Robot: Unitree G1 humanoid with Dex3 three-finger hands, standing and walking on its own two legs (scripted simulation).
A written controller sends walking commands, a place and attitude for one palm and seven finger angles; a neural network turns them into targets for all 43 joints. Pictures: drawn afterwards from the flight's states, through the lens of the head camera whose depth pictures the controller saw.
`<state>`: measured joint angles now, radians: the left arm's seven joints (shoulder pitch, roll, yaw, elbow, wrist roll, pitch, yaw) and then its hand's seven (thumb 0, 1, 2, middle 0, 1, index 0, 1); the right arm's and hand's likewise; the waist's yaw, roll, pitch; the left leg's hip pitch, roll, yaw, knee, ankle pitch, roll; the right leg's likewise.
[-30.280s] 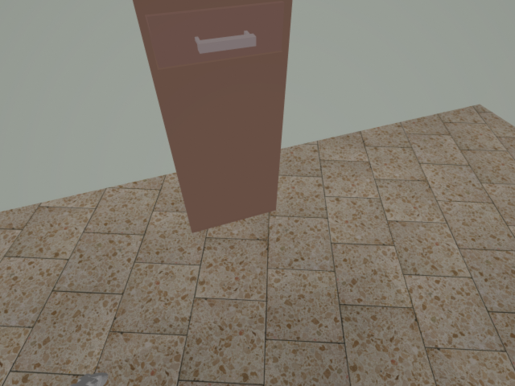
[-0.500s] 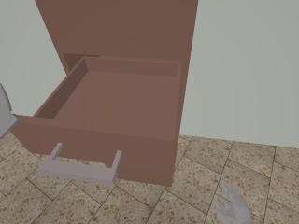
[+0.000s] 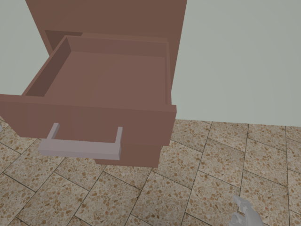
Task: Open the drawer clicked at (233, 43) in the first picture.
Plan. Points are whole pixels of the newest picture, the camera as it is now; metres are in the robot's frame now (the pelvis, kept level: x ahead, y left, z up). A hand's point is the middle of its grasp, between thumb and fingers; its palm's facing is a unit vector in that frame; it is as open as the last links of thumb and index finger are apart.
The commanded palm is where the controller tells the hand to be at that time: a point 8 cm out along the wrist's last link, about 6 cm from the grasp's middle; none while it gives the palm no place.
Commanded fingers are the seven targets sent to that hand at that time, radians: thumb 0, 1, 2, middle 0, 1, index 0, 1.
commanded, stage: step back with the hand held close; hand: left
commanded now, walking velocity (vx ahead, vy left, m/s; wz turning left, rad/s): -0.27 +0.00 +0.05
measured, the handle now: (84, 139) +0.28 +0.17 +0.12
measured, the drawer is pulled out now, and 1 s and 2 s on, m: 0.30 0.30 0.30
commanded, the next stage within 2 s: stop stepping back and stand still in 0.40 s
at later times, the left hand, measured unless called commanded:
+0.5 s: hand out of the picture +0.04 +0.27 +0.33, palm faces +0.60 -0.74 -0.32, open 7.5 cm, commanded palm -0.02 +0.33 +0.31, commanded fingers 0.00 0.90 0.90 -0.20 -0.30 -0.20 -0.30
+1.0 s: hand out of the picture -0.07 +0.29 +0.35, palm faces +0.68 -0.69 -0.24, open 7.4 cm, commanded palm -0.11 +0.34 +0.31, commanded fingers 0.00 0.90 0.90 -0.20 -0.30 -0.20 -0.30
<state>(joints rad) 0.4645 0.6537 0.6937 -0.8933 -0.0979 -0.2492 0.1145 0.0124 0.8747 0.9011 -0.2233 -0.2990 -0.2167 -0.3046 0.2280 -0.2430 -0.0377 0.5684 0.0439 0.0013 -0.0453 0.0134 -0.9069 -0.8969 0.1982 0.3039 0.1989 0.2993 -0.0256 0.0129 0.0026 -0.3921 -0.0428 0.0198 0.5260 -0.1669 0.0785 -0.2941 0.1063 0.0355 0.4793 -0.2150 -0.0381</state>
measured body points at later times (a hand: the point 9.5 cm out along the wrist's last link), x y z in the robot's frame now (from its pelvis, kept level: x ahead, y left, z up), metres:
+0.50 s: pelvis -0.14 +0.04 +0.00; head -0.11 +0.09 +0.44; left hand +0.00 +0.30 +0.34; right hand +0.01 -0.20 -0.08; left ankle -0.08 +0.14 -0.73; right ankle -0.10 -0.10 -0.66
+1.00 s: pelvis -0.22 +0.05 -0.01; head -0.25 +0.07 +0.44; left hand -0.11 +0.33 +0.35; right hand -0.08 -0.21 -0.09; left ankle -0.19 +0.16 -0.74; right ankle -0.28 -0.05 -0.73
